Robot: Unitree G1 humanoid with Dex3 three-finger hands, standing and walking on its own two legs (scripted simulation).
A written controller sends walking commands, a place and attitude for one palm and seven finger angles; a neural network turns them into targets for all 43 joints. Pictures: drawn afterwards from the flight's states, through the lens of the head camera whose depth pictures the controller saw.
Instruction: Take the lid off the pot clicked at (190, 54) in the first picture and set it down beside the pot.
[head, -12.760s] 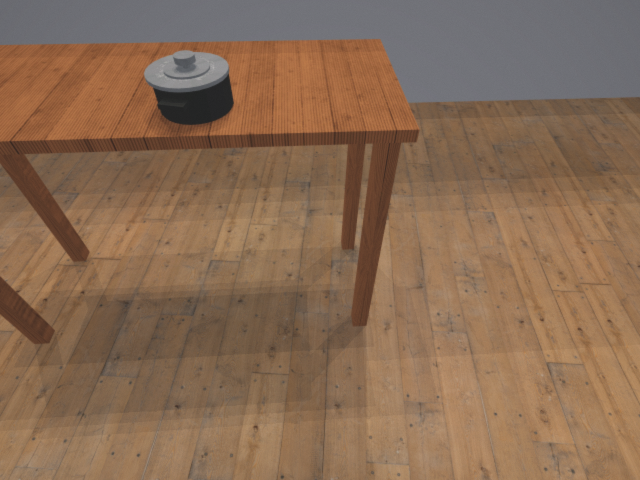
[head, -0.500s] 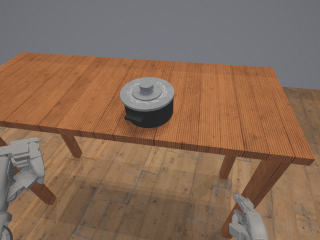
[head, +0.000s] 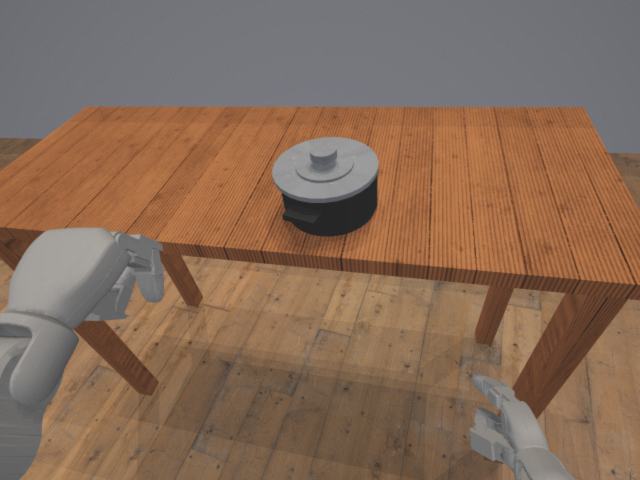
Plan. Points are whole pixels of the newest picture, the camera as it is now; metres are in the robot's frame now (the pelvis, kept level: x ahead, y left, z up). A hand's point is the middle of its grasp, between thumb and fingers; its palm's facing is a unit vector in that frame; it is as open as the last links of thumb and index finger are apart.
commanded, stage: reach forward and open the fingers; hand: left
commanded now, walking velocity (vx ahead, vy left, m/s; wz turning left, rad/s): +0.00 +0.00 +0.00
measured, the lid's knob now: (323, 152) +0.53 +0.07 +0.16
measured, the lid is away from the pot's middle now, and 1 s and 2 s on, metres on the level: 0.00 0.00 0.00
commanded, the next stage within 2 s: move the open hand above the knob in 0.68 s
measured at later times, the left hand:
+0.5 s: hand (123, 252) +0.27 +0.24 +0.21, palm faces -0.03 +0.00 -1.00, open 8.9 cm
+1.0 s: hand (162, 201) +0.33 +0.21 +0.23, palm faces -0.04 +0.02 -1.00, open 9.9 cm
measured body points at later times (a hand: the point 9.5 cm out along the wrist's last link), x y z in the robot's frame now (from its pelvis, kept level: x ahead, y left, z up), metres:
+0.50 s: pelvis -0.02 -0.01 +0.00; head -0.03 -0.06 +0.45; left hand +0.26 +0.24 +0.26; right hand +0.19 -0.23 -0.09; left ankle +0.04 +0.07 -0.73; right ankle +0.00 -0.13 -0.73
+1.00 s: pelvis -0.02 -0.02 +0.00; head -0.02 -0.07 +0.45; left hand +0.32 +0.21 +0.28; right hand +0.20 -0.23 -0.10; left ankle +0.04 +0.07 -0.73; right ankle +0.00 -0.13 -0.73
